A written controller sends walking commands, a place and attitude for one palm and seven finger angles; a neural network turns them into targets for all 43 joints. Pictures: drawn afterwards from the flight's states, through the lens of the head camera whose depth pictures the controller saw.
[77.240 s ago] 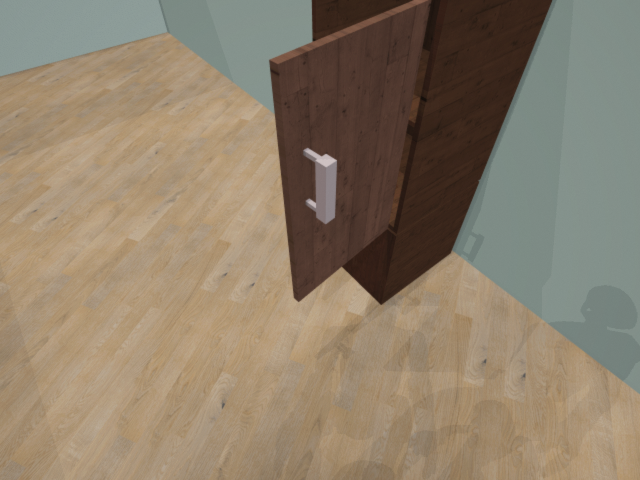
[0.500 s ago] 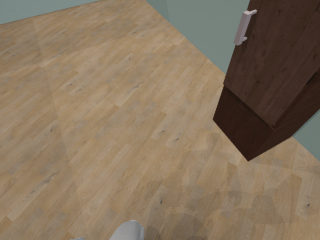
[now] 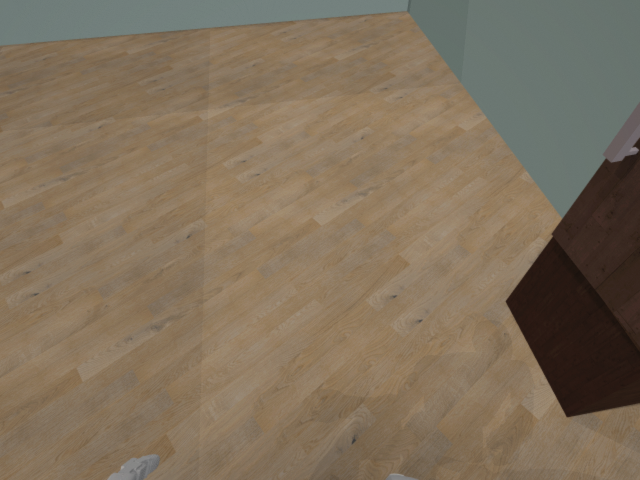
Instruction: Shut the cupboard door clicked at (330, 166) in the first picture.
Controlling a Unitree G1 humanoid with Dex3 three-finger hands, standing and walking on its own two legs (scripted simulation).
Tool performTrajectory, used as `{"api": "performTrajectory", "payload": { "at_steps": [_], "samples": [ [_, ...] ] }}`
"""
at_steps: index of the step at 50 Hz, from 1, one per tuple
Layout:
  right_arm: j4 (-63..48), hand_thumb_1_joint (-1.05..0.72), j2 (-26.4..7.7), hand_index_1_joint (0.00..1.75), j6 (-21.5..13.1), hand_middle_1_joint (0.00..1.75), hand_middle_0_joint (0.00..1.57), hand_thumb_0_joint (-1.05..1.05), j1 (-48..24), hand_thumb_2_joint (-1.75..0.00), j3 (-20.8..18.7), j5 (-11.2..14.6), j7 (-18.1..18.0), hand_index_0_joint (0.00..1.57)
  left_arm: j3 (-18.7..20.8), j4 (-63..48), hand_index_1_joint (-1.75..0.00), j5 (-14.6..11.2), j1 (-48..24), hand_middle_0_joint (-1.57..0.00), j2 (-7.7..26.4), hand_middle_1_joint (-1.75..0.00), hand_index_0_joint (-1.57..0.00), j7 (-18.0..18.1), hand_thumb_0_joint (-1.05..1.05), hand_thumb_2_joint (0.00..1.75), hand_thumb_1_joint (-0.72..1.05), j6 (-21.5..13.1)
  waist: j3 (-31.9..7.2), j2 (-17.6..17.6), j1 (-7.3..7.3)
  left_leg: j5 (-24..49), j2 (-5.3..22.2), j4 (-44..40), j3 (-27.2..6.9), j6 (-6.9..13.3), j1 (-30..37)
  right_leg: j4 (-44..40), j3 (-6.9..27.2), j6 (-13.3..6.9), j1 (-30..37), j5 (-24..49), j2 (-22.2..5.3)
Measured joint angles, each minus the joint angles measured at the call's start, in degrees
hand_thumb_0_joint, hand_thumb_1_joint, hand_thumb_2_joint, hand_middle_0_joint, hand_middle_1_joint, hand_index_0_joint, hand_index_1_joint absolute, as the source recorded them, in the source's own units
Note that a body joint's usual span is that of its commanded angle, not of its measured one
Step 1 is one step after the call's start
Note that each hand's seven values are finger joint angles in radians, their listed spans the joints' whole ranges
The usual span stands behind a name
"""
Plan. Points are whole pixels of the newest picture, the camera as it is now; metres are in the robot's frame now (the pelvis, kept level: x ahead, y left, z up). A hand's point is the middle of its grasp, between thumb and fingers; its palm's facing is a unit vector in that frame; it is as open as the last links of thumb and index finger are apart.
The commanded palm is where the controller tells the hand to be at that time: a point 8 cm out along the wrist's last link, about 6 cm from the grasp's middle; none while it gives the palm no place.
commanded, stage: walk to a spot facing it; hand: left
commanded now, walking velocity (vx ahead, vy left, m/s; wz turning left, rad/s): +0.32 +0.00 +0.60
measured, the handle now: out of the picture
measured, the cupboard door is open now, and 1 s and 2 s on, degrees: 4 4 4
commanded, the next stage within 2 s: turn to face it in 0.76 s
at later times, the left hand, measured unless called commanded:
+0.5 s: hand out of the picture +0.01 +0.14 -0.17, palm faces +0.45 -0.88 -0.17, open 7.4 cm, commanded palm none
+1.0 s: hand (146, 338) +0.35 +0.32 -0.15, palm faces +0.41 -0.89 -0.20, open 7.4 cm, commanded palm none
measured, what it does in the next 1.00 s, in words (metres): walks ahead, turning left: right foot, then left foot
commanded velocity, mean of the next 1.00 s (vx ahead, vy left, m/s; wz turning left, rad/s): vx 0.25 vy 0.00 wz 0.26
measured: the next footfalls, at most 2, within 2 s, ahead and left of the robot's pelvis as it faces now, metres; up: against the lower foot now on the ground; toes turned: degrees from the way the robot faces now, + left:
right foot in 0.02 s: +0.09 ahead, -0.12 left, +0.00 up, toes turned -2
left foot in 0.54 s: +0.25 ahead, +0.17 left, +0.00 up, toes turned +30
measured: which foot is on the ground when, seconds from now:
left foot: down 0.00-0.02, up 0.04-0.52, down 0.54-1.00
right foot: up 0.00-0.00, down 0.02-0.54, up 0.56-1.00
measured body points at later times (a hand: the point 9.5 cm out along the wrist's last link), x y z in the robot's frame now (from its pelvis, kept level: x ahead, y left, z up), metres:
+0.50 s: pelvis +0.15 +0.02 -0.01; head +0.20 +0.05 +0.44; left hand -0.01 +0.19 -0.15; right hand +0.37 -0.15 -0.14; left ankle +0.21 +0.15 -0.71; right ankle +0.06 -0.12 -0.73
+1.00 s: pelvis +0.32 +0.10 +0.01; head +0.34 +0.12 +0.46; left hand +0.33 +0.37 -0.13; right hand +0.38 -0.12 -0.15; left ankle +0.22 +0.15 -0.73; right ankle +0.45 +0.03 -0.71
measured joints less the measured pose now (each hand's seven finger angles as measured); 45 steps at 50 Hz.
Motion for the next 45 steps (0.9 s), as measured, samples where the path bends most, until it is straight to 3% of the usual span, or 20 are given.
{"api": "performTrajectory", "payload": {
  "at_steps": [1, 4, 6, 9, 13, 19, 23, 26, 27, 28, 30, 32, 38, 45],
  "samples": [
    [0.3, -0.91, 0.0, 0.3, 0.2, 0.3, 0.21, 0.01, 0.8, -0.9, -0.2, 0.2, 0.0, 0.2, -0.1, -0.6, -0.29, 0.1, 0.4, -0.2, 0.2, -0.3, -0.2, -0.1, 0.0, 0.9, 0.9, -0.7, -0.5, -0.1, -0.05, -2.2, -0.4, 2.5, -0.6, 0.3, -0.9, -4.2, -0.2, -0.1, 2.2, -0.4, 0.3],
    [1.9, -0.91, -0.8, 0.3, 1.2, 0.3, 0.21, 0.01, 1.1, -0.9, -1.1, 0.5, 0.1, 0.2, -0.6, -1.0, -0.29, 0.4, 0.8, -0.2, -0.8, -0.3, -0.2, 0.9, 0.0, 0.9, 0.9, -2.2, -0.6, 0.6, 0.4, -11.2, -1.3, 22.1, 0.0, 1.3, -8.3, -3.7, -2.7, -4.1, 3.4, 3.1, -0.3],
    [2.3, -0.91, -1.2, 0.3, 1.5, 0.3, 0.21, 0.01, 0.6, -0.9, -1.6, 0.1, 0.5, 0.2, -0.8, -0.4, -0.29, 0.3, 2.3, -0.2, -2.0, -0.3, -0.2, 1.5, 0.0, 0.9, 0.9, -2.3, -0.8, 0.5, 0.5, -8.3, -0.9, 33.5, 2.5, 1.1, -13.4, -5.6, -4.1, -5.2, 5.8, 2.6, -1.1],
    [1.9, -0.91, -1.5, 0.3, 1.2, 0.3, 0.2, 0.01, -0.5, -0.9, -2.1, 0.0, 1.3, 0.2, -1.0, 1.8, -0.29, 0.0, 4.9, -0.2, -3.5, -0.3, -0.2, 2.0, 0.0, 0.9, 0.9, -2.7, -1.3, 0.0, -0.13, -0.3, 1.4, 40.2, 5.4, 0.1, -18.5, -11.8, -6.4, -5.2, 10.4, 3.9, -1.8],
    [1.2, -0.91, -1.3, 0.3, 0.9, 0.3, 0.2, 0.01, -2.2, -0.9, -2.2, 0.2, 1.8, 0.2, -1.6, 4.4, -0.29, 0.0, 7.8, -0.2, -5.4, -0.3, -0.2, 2.2, 0.0, 0.9, 0.9, -3.8, -1.1, -0.6, -0.36, 4.9, 3.8, 38.3, 6.7, -0.7, -21.8, -18.0, -10.2, -4.9, 15.7, 4.5, -2.2],
    [1.1, -0.91, -0.5, 0.3, 1.2, 0.3, 0.2, 0.01, -6.6, -0.9, -1.4, 0.3, 2.3, 0.19, -2.2, 7.3, -0.29, 0.3, 11.4, -0.2, -7.4, -0.3, -0.2, 2.4, 0.0, 0.9, 0.9, -4.8, 1.1, -1.1, 1.66, 4.5, 5.2, 25.8, 9.8, -0.2, -21.6, -20.3, -16.0, -3.5, 21.7, 1.7, -2.4],
    [-0.2, -0.91, 0.3, 0.3, 0.7, 0.3, 0.2, 0.01, -10.7, -0.9, -0.6, 0.3, 2.8, 0.19, -2.1, 9.0, -0.29, 0.4, 13.8, -0.2, -7.2, -0.3, -0.2, 2.3, 0.0, 0.9, 0.9, -4.5, 3.0, -1.9, 3.67, 2.3, 4.6, 15.0, 12.7, 1.6, -18.6, -18.3, -19.0, -1.6, 24.7, -2.1, -3.4],
    [-2.3, -0.91, 0.6, 0.3, -0.8, 0.3, 0.2, 0.01, -12.9, -0.9, -0.1, 0.2, 2.7, 0.2, -1.8, 10.3, -0.29, 0.2, 15.8, -0.2, -6.3, -0.3, -0.2, 2.0, 0.0, 0.9, 0.9, -3.8, 3.7, -3.3, 4.25, 0.9, 2.0, 7.9, 14.9, 3.9, -13.7, -10.9, -19.9, 0.2, 24.8, -7.1, -6.7],
    [-3.3, -0.91, 0.3, 0.3, -1.6, 0.3, 0.2, 0.01, -13.0, -0.9, 0.1, 0.0, 2.6, 0.2, -1.7, 10.7, -0.29, 0.0, 16.7, -0.2, -6.3, -0.3, -0.2, 1.8, 0.0, 0.9, 0.9, -3.4, 3.3, -2.7, 3.93, 3.5, 1.7, 5.4, 14.7, 5.2, -11.9, -4.2, -19.4, 0.2, 22.8, -8.6, -7.9],
    [-4.2, -0.91, 0.0, 0.3, -2.6, 0.3, 0.2, 0.01, -13.1, -0.9, 0.0, 0.0, 2.3, 0.2, -1.7, 11.0, -0.29, -0.2, 16.6, -0.2, -6.0, -0.3, -0.2, 1.4, 0.0, 0.9, 0.9, -2.6, 3.1, -2.0, 3.26, 8.1, 1.7, 6.7, 14.4, 6.1, -12.5, 5.6, -16.5, 0.1, 19.1, -9.8, -8.3],
    [-4.4, -0.91, 0.1, 0.3, -3.6, 0.3, 0.2, 0.01, -12.7, -0.9, 0.2, 0.4, 1.2, 0.2, -1.5, 10.9, -0.29, -0.5, 13.8, -0.2, -4.6, -0.3, -0.2, 1.2, 0.01, 0.9, 0.9, -0.8, 4.1, -2.6, 3.19, 5.2, 0.5, 10.1, 14.0, 6.5, -11.9, 23.5, -7.6, -0.6, 10.7, -9.6, -7.4],
    [-3.8, -0.91, 0.3, 0.3, -3.7, 0.3, 0.2, 0.01, -11.2, -0.9, 0.7, 0.5, 0.5, 0.2, -0.7, 9.5, -0.29, -0.3, 10.6, -0.2, -3.3, -0.3, -0.2, 1.5, 0.01, 0.9, 0.9, -0.5, 3.9, -2.9, 3.42, 2.7, -0.4, 8.4, 13.4, 6.2, -9.6, 31.5, -3.2, -1.0, 3.3, -6.8, -6.5],
    [0.2, -0.92, 1.8, 0.3, -3.6, 0.3, 0.2, 0.01, -5.0, -0.9, 1.2, 0.6, -0.9, 0.2, 0.3, 3.9, -0.29, 0.5, 2.0, -0.19, -1.7, -0.3, -0.2, 1.3, 0.01, 0.9, 0.91, -1.5, 1.7, -2.7, 2.2, 4.9, -2.0, -2.1, 11.0, 6.0, -1.7, 25.1, 1.1, -0.6, -9.2, 4.1, -6.1],
    [4.8, -0.92, 2.9, 0.3, -4.0, 0.3, 0.2, 0.01, 2.8, -0.9, 1.2, 0.9, -1.5, 0.2, -0.5, 2.7, -0.29, 0.2, -2.8, -0.19, -1.9, -0.3, -0.2, 1.0, 0.0, 0.9, 0.91, -0.9, -0.9, -3.1, -0.24, 4.8, -2.9, -10.8, 9.5, 5.2, 6.6, 10.5, 1.7, -0.4, -9.9, 12.4, -4.3]
  ]
}}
